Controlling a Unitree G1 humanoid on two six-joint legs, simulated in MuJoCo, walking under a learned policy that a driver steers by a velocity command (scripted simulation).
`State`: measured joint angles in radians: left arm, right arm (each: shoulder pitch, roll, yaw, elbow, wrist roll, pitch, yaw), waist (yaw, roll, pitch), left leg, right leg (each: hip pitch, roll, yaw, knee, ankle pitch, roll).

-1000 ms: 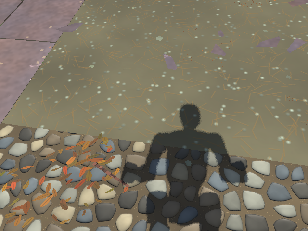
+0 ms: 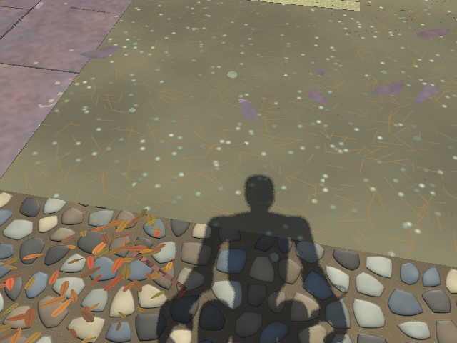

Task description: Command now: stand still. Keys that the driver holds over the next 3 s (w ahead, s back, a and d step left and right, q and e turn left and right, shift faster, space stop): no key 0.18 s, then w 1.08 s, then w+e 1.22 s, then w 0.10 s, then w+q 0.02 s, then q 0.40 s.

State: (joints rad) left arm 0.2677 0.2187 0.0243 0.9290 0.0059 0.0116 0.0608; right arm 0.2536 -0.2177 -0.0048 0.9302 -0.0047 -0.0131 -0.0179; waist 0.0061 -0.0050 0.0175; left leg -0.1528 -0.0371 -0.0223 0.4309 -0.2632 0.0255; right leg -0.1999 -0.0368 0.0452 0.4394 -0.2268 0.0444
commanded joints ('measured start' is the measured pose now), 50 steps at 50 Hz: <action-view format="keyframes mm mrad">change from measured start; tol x32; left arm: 1 34 100 17 -7 0 -8 4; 50 172 140 9 -20 -55 -139 -66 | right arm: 1 30 -102 -19 -13 1 -7 -5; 41 -400 -86 -14 -207 40 -96 69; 50 42 -165 -67 -80 15 -88 44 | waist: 1 -1 5 6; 17 -29 168 147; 24 126 -331 -14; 50 -94 130 -166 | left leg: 1 -47 58 -53 -95 182 30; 9 -46 53 -43 -104 175 27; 14 -70 239 -333 -278 -581 171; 19 -77 303 -333 -292 -334 183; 26 -691 80 -85 782 -122 64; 45 -173 -7 104 100 230 95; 48 627 445 -703 -55 -80 357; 50 355 370 -542 -167 -38 258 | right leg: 1 31 -7 4 -52 147 -39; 17 -335 -28 -20 395 -272 -111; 21 114 59 -130 1 -4 -115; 25 272 -370 656 -330 -480 -314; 45 379 -194 -31 -46 982 -161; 47 6 -79 -66 495 546 -114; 48 -340 124 18 833 -303 -61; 50 -484 20 86 966 -226 -107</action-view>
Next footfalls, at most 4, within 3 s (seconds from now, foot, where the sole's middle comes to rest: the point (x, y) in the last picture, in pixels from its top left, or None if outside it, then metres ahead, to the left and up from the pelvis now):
0.92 left None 0.46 0.07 -0.78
1.48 right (292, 269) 0.77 -0.17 -0.78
1.98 left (247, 194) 1.08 -0.03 -0.78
2.50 right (342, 173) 1.19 -0.40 -0.78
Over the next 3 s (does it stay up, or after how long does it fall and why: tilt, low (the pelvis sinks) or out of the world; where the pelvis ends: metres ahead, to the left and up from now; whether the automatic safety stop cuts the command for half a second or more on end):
stays up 1.30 -0.37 -0.02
